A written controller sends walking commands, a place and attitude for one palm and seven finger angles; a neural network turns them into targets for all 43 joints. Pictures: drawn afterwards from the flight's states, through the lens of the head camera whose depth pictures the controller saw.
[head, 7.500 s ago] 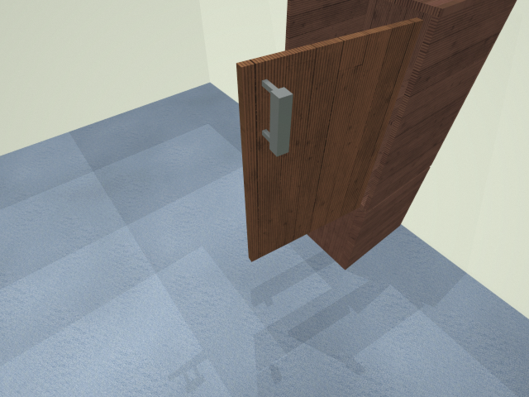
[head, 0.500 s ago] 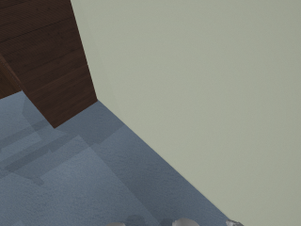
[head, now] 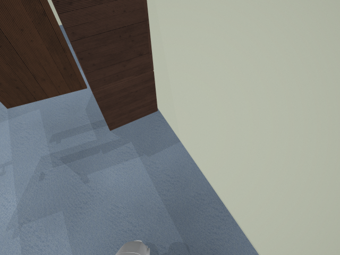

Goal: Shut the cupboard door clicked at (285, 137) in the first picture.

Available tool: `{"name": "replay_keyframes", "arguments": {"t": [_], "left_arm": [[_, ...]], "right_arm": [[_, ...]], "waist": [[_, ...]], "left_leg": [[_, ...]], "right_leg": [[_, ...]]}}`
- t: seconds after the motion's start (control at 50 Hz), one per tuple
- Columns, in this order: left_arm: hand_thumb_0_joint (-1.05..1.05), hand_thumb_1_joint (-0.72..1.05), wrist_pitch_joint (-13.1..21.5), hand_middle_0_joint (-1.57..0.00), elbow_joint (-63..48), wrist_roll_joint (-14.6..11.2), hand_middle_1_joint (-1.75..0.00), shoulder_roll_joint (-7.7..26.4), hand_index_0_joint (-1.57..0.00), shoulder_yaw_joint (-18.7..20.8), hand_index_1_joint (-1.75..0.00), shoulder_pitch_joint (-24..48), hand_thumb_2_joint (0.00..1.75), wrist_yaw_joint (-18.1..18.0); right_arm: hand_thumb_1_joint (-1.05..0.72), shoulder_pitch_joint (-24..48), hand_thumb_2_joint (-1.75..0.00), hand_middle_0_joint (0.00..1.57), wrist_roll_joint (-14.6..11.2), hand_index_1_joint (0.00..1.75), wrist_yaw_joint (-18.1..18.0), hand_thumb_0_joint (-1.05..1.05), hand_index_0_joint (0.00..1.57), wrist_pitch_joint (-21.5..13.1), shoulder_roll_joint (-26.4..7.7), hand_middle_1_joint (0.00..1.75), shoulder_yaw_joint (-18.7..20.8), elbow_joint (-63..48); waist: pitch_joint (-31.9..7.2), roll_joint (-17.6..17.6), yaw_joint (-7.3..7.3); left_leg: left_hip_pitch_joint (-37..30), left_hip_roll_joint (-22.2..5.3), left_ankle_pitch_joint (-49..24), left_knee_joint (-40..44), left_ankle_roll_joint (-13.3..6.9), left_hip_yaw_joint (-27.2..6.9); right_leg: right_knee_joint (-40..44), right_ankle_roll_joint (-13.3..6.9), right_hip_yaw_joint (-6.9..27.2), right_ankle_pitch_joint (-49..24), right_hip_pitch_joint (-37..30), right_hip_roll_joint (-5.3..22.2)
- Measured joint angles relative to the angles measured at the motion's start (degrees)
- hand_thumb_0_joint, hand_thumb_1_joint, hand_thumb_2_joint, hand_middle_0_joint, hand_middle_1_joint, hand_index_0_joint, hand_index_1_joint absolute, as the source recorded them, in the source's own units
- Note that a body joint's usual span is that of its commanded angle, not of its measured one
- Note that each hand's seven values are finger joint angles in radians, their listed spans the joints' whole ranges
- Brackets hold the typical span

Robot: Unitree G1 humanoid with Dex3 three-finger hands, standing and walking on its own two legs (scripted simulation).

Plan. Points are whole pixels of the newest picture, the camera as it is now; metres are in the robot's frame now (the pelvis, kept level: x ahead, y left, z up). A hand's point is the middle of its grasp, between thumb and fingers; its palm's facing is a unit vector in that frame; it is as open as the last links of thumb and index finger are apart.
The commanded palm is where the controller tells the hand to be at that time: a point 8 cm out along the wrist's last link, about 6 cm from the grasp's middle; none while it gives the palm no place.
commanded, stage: turn to face it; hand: left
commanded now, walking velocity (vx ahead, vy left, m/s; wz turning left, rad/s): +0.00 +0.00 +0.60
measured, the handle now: out of the picture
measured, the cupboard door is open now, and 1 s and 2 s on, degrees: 82 82 82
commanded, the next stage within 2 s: take the last steps up to it in 0.62 s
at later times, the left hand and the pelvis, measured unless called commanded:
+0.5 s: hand out of the picture +0.07 +0.22 -0.16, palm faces +0.26 -0.92 -0.28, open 7.4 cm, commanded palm none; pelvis +0.03 -0.01 -0.01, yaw +13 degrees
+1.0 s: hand out of the picture -0.05 +0.19 -0.19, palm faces +0.48 -0.86 -0.18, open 7.4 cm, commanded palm none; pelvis +0.05 +0.03 -0.01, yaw +23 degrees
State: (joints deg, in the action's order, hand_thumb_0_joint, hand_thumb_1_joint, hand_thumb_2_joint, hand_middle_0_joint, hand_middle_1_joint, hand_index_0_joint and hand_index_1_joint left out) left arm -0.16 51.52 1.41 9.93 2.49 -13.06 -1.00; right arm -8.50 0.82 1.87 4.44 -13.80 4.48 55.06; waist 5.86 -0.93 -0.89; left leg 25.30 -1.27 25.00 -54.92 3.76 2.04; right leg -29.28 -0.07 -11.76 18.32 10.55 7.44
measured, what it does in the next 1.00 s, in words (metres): steps on the spot, turning left: left foot, then right foot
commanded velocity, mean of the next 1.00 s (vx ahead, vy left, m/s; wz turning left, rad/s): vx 0.09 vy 0.05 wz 0.32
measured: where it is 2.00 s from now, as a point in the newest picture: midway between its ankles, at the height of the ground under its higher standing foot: (133, 228)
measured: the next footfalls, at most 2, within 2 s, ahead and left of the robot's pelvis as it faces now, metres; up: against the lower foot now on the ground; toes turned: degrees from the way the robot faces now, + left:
left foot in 0.12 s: +0.04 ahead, +0.14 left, +0.00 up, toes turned +10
right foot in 0.50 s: +0.09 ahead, -0.10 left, +0.00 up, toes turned +10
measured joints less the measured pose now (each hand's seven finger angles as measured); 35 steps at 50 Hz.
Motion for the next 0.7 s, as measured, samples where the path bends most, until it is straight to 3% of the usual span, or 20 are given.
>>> {"name": "replay_keyframes", "arguments": {"t": [0.06,0.12,0.18,0.26,0.36,0.44,0.48,0.52,0.56,0.62,0.7], "left_arm": [[0.00,0.91,0.1,-0.20,0.2,0.2,-0.30,0.9,-0.20,0.4,-0.30,-0.4,0.90,0.2],[0.00,0.91,-0.2,-0.20,0.6,-0.3,-0.30,2.1,-0.20,0.9,-0.30,-1.8,0.90,0.6],[0.00,0.91,-2.6,-0.20,1.9,-0.6,-0.30,4.0,-0.20,1.6,-0.30,-1.0,0.90,0.3],[0.00,0.91,-3.6,-0.20,2.5,-0.4,-0.30,4.5,-0.20,2.1,-0.29,0.7,0.90,0.4],[0.00,0.91,-2.9,-0.20,1.0,-0.5,-0.30,3.8,-0.20,1.8,-0.29,2.5,0.90,0.7],[0.00,0.91,-2.2,-0.20,0.2,-0.7,-0.30,2.9,-0.20,1.3,-0.29,3.3,0.90,0.7],[0.00,0.91,-1.5,-0.20,-0.1,-0.7,-0.30,2.4,-0.20,1.0,-0.29,3.1,0.90,0.8],[0.00,0.91,-0.3,-0.20,0.1,-0.3,-0.30,1.4,-0.20,0.7,-0.29,2.7,0.90,0.6],[0.00,0.91,0.2,-0.20,0.6,-0.2,-0.30,0.2,-0.20,0.0,-0.29,2.1,0.90,0.4],[0.00,0.90,0.3,-0.20,1.4,-0.3,-0.30,-1.0,-0.20,-0.4,-0.29,0.6,0.90,0.1],[0.00,0.91,0.4,-0.20,2.8,-0.2,-0.30,-1.4,-0.20,-0.3,-0.30,-1.0,0.90,-0.3]], "right_arm": [[-0.91,1.0,-0.90,0.19,-0.1,0.30,0.0,0.01,0.19,-0.4,0.4,0.29,-0.4,-0.2],[-0.91,1.7,-0.90,0.19,0.0,0.30,0.1,0.01,0.19,-1.6,0.2,0.29,-0.8,-1.4],[-0.91,2.4,-0.90,0.19,0.4,0.30,-0.5,0.01,0.20,-2.9,1.1,0.29,-1.0,-2.1],[-0.91,1.2,-0.90,0.20,0.7,0.30,-1.8,0.01,0.20,-3.3,1.6,0.29,-1.7,-2.4],[-0.91,0.0,-0.90,0.20,0.9,0.30,-2.2,0.01,0.20,-3.2,1.8,0.29,-2.3,-1.9],[-0.90,-0.7,-0.90,0.20,1.0,0.30,-2.0,0.01,0.20,-2.7,2.0,0.29,-2.3,-1.4],[-0.90,-1.2,-0.90,0.20,0.8,0.30,-2.0,0.01,0.20,-2.4,2.0,0.29,-2.1,-1.1],[-0.90,-1.4,-0.90,0.20,0.2,0.30,-1.9,0.01,0.20,-2.1,1.6,0.29,-1.6,-0.6],[-0.91,-1.4,-0.90,0.20,0.1,0.30,-1.8,0.01,0.20,-1.3,1.0,0.29,-1.1,0.0],[-0.91,-1.1,-0.90,0.20,0.1,0.30,-1.5,0.01,0.20,-0.7,0.6,0.29,-0.6,1.2],[-0.91,-0.9,-0.90,0.20,0.0,0.30,-1.2,0.01,0.20,-0.7,1.0,0.29,-0.6,2.2]], "waist": [[0.7,-1.2,0.97],[0.3,-1.5,1.34],[0.4,-2.9,1.44],[-0.9,-1.8,1.51],[-1.4,0.0,1.45],[-1.5,1.5,0.86],[-1.8,2.0,0.80],[-1.9,3.2,0.95],[-1.6,3.9,0.68],[-1.4,3.6,0.78],[-1.3,2.1,0.60]], "left_leg": [[-3.5,-0.1,0.2,9.3,-0.6,1.9],[-8.3,0.4,-8.6,21.2,-2.5,3.0],[-6.8,1.7,-7.4,18.4,-5.4,2.1],[-8.0,2.0,-8.2,21.7,-5.1,-0.2],[-9.8,2.2,-10.6,25.9,-4.9,-2.6],[-9.6,2.2,-10.4,25.4,-3.8,-4.5],[-8.8,2.4,-9.4,23.6,-3.0,-5.2],[-6.7,2.5,-4.8,18.1,-2.5,-6.0],[-3.2,3.5,1.8,6.6,-2.6,-6.1],[0.6,3.4,1.1,-6.8,-1.9,-4.5],[0.7,1.9,-0.7,-7.1,-1.0,-3.2]], "right_leg": [[-2.2,0.8,-2.2,1.7,0.2,1.5],[-8.5,2.1,-4.0,4.9,2.3,3.0],[-24.3,3.6,3.1,13.9,9.0,1.7],[-33.5,4.1,8.0,10.2,14.8,-1.2],[-27.4,4.4,10.2,7.1,15.2,-2.6],[-16.4,4.1,9.9,6.1,11.2,-4.2],[-8.1,3.8,9.2,1.2,7.4,-5.0],[-5.1,0.5,8.1,0.5,5.7,-5.5],[-5.5,-1.3,6.9,1.2,5.0,-5.0],[-2.5,-1.6,5.8,0.1,2.7,-4.2],[1.1,-1.6,4.2,-1.2,0.5,-3.3]]}}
